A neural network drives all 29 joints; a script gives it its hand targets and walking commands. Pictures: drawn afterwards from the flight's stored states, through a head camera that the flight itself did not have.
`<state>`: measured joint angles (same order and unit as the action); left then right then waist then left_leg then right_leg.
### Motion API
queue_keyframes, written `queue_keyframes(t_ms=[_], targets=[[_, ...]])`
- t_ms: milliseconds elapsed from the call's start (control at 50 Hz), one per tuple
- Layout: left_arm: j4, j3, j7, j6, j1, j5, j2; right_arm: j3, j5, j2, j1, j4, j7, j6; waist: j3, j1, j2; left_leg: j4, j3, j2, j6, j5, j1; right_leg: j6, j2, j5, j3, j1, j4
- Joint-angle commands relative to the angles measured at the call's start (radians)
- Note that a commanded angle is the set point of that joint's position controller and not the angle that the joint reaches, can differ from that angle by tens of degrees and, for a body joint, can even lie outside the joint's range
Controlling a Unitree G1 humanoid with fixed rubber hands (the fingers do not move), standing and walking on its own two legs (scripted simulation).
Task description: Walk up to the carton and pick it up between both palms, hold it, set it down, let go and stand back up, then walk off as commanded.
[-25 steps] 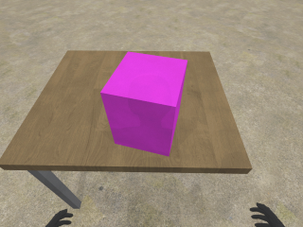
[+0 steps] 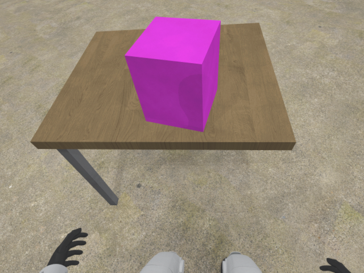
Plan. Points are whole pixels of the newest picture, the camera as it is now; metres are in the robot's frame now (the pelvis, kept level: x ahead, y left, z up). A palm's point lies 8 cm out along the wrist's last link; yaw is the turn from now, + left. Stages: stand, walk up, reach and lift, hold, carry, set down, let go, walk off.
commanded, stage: walk off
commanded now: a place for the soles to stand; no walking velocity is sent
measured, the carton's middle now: (179, 75) +0.64 +0.04 +0.05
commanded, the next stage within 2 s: stand in 1.22 s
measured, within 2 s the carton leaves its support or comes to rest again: neither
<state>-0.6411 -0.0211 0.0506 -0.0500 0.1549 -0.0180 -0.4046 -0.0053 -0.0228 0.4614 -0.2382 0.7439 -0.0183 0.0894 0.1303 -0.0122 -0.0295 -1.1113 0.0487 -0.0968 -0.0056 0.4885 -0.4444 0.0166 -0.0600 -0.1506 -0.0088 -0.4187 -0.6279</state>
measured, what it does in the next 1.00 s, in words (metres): walks backwards: left foot, then right foot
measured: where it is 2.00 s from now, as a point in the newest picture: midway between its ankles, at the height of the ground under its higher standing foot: outside the picture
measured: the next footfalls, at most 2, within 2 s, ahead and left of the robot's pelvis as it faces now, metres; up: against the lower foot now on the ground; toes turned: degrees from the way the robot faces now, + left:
left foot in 0.08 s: +0.03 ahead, +0.13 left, +0.00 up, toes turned -2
right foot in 0.44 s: -0.15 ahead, -0.10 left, +0.00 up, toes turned +4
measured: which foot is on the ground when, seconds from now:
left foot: up 0.00-0.06, down 0.08-0.44, up 0.46-0.70, down 0.72-1.00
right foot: down 0.00-0.10, up 0.12-0.42, down 0.44-1.00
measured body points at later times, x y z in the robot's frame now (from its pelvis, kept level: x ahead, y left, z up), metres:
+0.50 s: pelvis -0.17 +0.00 +0.00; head -0.16 -0.02 +0.45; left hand -0.16 +0.32 -0.10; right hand -0.04 -0.30 -0.11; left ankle -0.04 +0.14 -0.69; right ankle -0.18 -0.11 -0.72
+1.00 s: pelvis -0.21 +0.02 +0.01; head -0.22 +0.02 +0.46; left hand -0.13 +0.32 -0.09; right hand -0.09 -0.28 -0.09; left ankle -0.14 +0.17 -0.72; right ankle -0.19 -0.10 -0.72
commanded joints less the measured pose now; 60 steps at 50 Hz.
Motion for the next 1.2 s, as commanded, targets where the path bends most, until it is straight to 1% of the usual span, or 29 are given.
queue_keyframes(t_ms=[0,60,80,100,120,160,200,260,340,380,400,420,440,480,520,600,680,700,720,740,760,780,840,880,920,960,1040,1100,1180], targets=[[0.113,0.151,0.021,0.01,-0.001,0.07,-0.283,-0.107,0.045,0.151,-0.111,-0.063,-0.01,-0.018,-0.188,-0.016,0.289,0.255,0.002,0.077,0.014,0.04,0.069,0.174,-0.246,-0.211,0.235,0.141,0.301],[0.103,0.149,0.009,-0.002,-0.015,0.066,-0.249,-0.109,0.037,0.145,-0.228,-0.007,-0.013,-0.03,-0.218,0.027,0.185,0.556,0.028,0.086,0.061,-0.006,0.299,0.073,-0.162,-0.353,0.161,-0.039,0.13],[0.098,0.142,0.001,-0.004,0.016,0.058,-0.195,-0.111,0.045,0.174,-0.216,-0.014,-0.007,-0.036,-0.192,0.029,-0.009,0.676,0.172,0.16,0.105,0.044,0.303,0.027,-0.058,-0.426,0.086,-0.144,-0.053],[0.095,0.154,-0.003,-0.006,0.022,0.048,-0.17,-0.128,0.054,0.252,-0.106,-0.073,-0.001,-0.044,-0.101,0.054,-0.267,0.912,0.518,0.4,0.22,0.178,0.038,-0.053,0.116,-0.486,0.032,-0.177,-0.466],[0.089,0.171,0.01,-0.013,0.027,0.035,-0.231,-0.118,0.066,0.251,0.016,-0.115,0.004,-0.059,-0.031,0.035,-0.115,0.939,0.535,0.386,0.244,0.251,-0.124,-0.045,0.129,-0.441,0.197,-0.105,-0.622],[0.05,0.167,-0.01,-0.007,0.129,0.031,-0.231,-0.097,0.066,0.177,0.139,-0.145,0.022,-0.076,-0.027,-0.038,-0.001,0.843,0.352,0.302,0.221,0.018,-0.038,-0.039,0.123,-0.349,0.212,-0.101,-0.701],[0.005,0.172,-0.017,-0.005,0.18,0.032,-0.233,-0.099,0.062,0.15,0.129,-0.14,0.024,-0.065,-0.13,-0.016,-0.083,0.776,0.261,0.265,0.216,-0.131,0.099,-0.048,0.12,-0.327,0.148,-0.107,-0.708],[0.006,0.167,-0.013,-0.015,0.176,0.03,-0.216,-0.097,0.065,0.15,0.104,-0.153,0.035,-0.046,-0.103,0.028,-0.123,0.791,0.273,0.283,0.236,-0.078,0.099,-0.056,0.11,-0.358,0.103,-0.106,-0.668],[-0.026,0.157,-0.038,-0.001,0.296,0.018,-0.186,-0.118,0.073,0.167,0.091,-0.154,0.037,-0.028,-0.119,0.011,-0.2,0.847,0.23,0.281,0.17,0.16,0.089,-0.006,0.033,-0.427,0.034,0.076,-0.19],[-0.064,0.159,-0.04,0.014,0.364,0.015,-0.178,-0.121,0.067,0.163,0.052,-0.131,0.036,-0.011,-0.128,0.002,-0.154,0.777,0.189,0.265,0.141,0.161,0.059,0.023,0.029,-0.4,0.028,0.228,0.067],[-0.056,0.163,-0.036,0.024,0.345,0.021,-0.19,-0.103,0.058,0.14,0.013,-0.121,0.036,-0.013,-0.079,0.009,-0.07,0.68,0.155,0.236,0.112,0.105,0.032,0.038,0.023,-0.421,0.102,0.224,0.173],[-0.052,0.167,-0.028,0.033,0.332,0.025,-0.22,-0.078,0.047,0.107,0.001,-0.116,0.033,-0.017,-0.039,0.006,0.066,0.507,0.098,0.146,0.045,0.055,0.023,0.068,-0.075,-0.58,0.31,0.13,0.343],[-0.025,0.165,-0.023,0.051,0.256,0.043,-0.276,-0.105,0.038,0.081,0.093,-0.126,0.025,-0.02,0.084,-0.02,0.22,0.24,0.068,-0.002,-0.019,-0.02,-0.07,0.124,-0.272,-0.757,0.614,-0.082,0.541],[0.022,0.161,-0.005,0.08,0.101,0.049,-0.246,-0.116,0.034,0.117,0.069,-0.097,0.012,-0.028,0.131,0.018,0.083,0.099,0.211,0.004,-0.027,-0.13,-0.051,0.135,-0.217,-0.486,0.474,-0.112,0.471],[0.039,0.156,-0.011,0.082,0.072,0.054,-0.206,-0.107,0.024,0.127,0.006,-0.069,0.006,-0.044,0.045,0.026,0.177,0.125,0.164,0.025,-0.026,-0.151,-0.037,0.114,-0.156,-0.392,0.356,0.03,0.402],[0.043,0.149,-0.013,0.085,0.192,0.069,-0.184,-0.107,0.037,0.096,0.015,-0.094,-0.001,-0.08,-0.105,-0.042,0.198,0.343,0.089,0.071,-0.013,-0.07,-0.082,0.137,-0.161,-0.209,0.337,0.328,0.292],[0.05,0.144,-0.027,0.067,0.102,0.051,-0.193,-0.099,0.035,0.072,-0.048,-0.049,0.002,-0.103,-0.14,-0.011,0.206,0.699,-0.02,0.094,0.022,-0.221,0.261,0.102,-0.114,-0.251,0.215,0.121,0.232],[0.035,0.141,-0.033,0.064,0.123,0.048,-0.169,-0.103,0.037,0.086,-0.07,-0.037,0.008,-0.112,-0.159,-0.002,0.153,0.743,0.02,0.109,0.043,-0.275,0.384,0.067,-0.073,-0.261,0.172,0.036,0.169],[0.021,0.133,-0.044,0.067,0.14,0.039,-0.13,-0.104,0.04,0.113,-0.09,-0.03,0.013,-0.119,-0.176,0.004,0.063,0.749,0.166,0.183,0.08,-0.189,0.442,0.021,-0.007,-0.294,0.122,-0.046,0.093],[-0.001,0.128,-0.05,0.064,0.161,0.026,-0.1,-0.101,0.038,0.128,-0.095,-0.032,0.015,-0.122,-0.167,0.006,-0.039,0.836,0.354,0.283,0.137,0.073,0.362,-0.025,0.061,-0.318,0.069,-0.041,-0.021],[-0.006,0.141,-0.052,0.058,0.181,0.019,-0.126,-0.1,0.039,0.138,-0.05,-0.044,0.019,-0.127,-0.122,-0.007,-0.036,0.899,0.412,0.336,0.187,0.247,0.198,-0.028,0.039,-0.335,0.069,0.057,-0.127],[0.009,0.144,-0.056,0.059,0.174,0.016,-0.143,-0.098,0.041,0.139,0.007,-0.067,0.023,-0.133,-0.086,-0.031,-0.043,0.901,0.392,0.33,0.192,0.213,0.154,-0.017,0.023,-0.323,0.079,0.089,-0.133],[-0.026,0.132,-0.061,0.082,0.18,0.006,-0.15,-0.098,0.037,0.124,0.075,-0.08,0.012,-0.126,-0.113,-0.049,-0.079,0.813,0.177,0.229,0.11,0.05,0.081,0.02,0.012,-0.206,0.086,0.249,0.131],[-0.041,0.126,-0.059,0.089,0.148,0.02,-0.195,-0.093,0.027,0.09,0.062,-0.061,0.004,-0.116,-0.096,-0.01,0.056,0.7,0.074,0.144,0.037,0.017,0.069,0.054,-0.081,-0.415,0.258,0.161,0.311],[-0.035,0.126,-0.055,0.092,0.088,0.028,-0.203,-0.095,0.027,0.077,0.017,-0.036,0.002,-0.115,-0.04,0.029,0.097,0.634,0.037,0.113,0.023,-0.143,0.228,0.073,-0.097,-0.528,0.262,-0.027,0.37],[-0.034,0.119,-0.056,0.093,0.055,0.028,-0.183,-0.092,0.028,0.084,-0.004,-0.021,0.006,-0.121,-0.078,0.048,0.057,0.695,0.08,0.14,0.05,-0.122,0.32,0.038,-0.04,-0.409,0.167,-0.055,0.293],[-0.054,0.113,-0.06,0.085,0.129,0.013,-0.167,-0.091,0.034,0.12,0.072,-0.033,0.013,-0.125,-0.1,-0.01,0.006,0.826,0.166,0.206,0.084,0.123,0.105,0.022,-0.001,-0.304,0.099,0.169,0.174],[-0.061,0.111,-0.055,0.096,0.135,0.015,-0.197,-0.086,0.028,0.095,0.075,-0.032,0.007,-0.122,-0.093,0.0,0.08,0.689,0.082,0.145,0.033,-0.113,0.148,0.054,-0.078,-0.385,0.219,0.128,0.319],[-0.058,0.106,-0.056,0.101,0.085,0.022,-0.181,-0.079,0.03,0.083,0.031,-0.008,0.012,-0.129,-0.127,0.033,0.06,0.701,0.087,0.151,0.049,-0.196,0.291,0.033,-0.049,-0.249,0.161,0.062,0.261]])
